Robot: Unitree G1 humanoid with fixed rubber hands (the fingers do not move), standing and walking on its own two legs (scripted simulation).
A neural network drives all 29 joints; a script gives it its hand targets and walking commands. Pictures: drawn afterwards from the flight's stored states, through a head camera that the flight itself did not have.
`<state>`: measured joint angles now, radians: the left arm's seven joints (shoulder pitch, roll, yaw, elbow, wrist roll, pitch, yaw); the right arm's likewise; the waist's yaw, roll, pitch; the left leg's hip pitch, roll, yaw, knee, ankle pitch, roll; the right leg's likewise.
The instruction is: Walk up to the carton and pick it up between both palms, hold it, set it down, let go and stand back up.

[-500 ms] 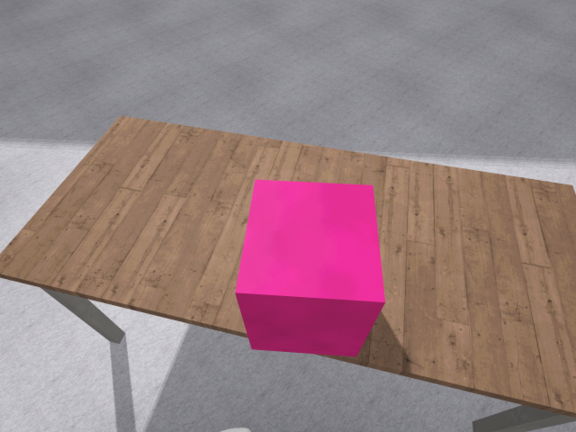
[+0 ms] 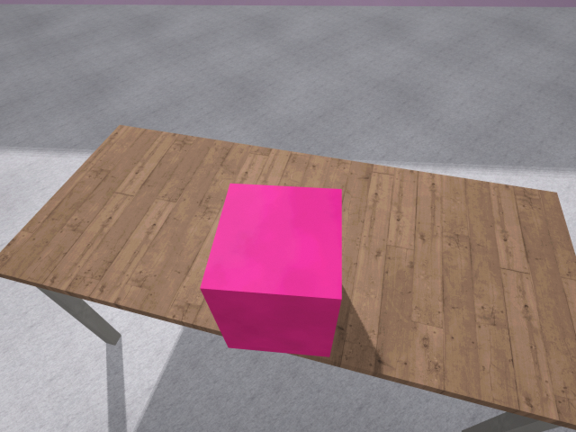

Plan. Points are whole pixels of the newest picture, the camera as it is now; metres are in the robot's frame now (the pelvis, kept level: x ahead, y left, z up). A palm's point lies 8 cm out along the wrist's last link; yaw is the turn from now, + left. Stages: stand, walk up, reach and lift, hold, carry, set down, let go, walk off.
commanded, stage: walk up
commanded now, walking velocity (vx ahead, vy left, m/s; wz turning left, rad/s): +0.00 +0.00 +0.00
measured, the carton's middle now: (281, 273) +0.39 +0.04 -0.09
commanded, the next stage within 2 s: stand in 0.40 s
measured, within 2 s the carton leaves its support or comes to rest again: neither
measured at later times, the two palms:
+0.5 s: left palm out of the picture -0.05 +0.21 -0.14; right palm out of the picture -0.05 -0.20 -0.15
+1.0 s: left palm (153, 403) +0.17 +0.23 -0.10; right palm (436, 415) +0.17 -0.19 -0.11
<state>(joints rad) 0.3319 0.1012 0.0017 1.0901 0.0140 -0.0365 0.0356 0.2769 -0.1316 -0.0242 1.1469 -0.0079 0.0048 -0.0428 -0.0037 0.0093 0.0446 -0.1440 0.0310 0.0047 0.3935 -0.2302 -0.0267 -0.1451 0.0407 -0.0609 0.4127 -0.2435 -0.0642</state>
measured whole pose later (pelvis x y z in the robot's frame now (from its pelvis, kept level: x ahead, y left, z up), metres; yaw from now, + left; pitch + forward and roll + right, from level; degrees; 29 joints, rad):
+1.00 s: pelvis -0.05 +0.01 -0.03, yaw +1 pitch +1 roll +0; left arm -0.16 0.19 0.08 0.49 0.06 0.82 -0.08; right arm -0.17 -0.24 0.16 0.75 0.30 0.44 -0.03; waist -0.02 -0.03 0.04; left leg -0.42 0.04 0.05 0.71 -0.29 -0.02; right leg -0.40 0.02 -0.06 0.73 -0.34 -0.05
